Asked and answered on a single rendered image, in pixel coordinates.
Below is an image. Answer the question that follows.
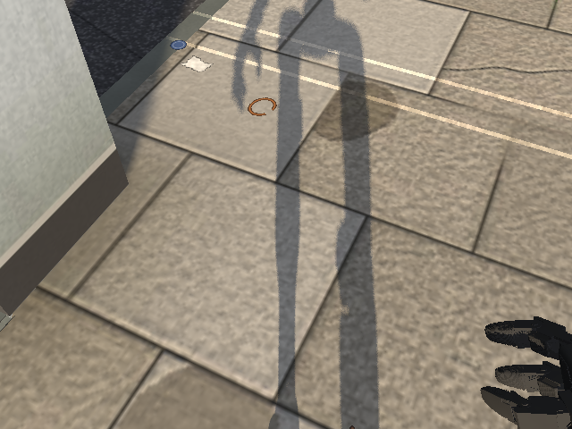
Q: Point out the robot right hand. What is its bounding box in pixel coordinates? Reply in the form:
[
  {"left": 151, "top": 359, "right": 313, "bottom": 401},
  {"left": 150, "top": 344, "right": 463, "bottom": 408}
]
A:
[{"left": 480, "top": 316, "right": 572, "bottom": 429}]

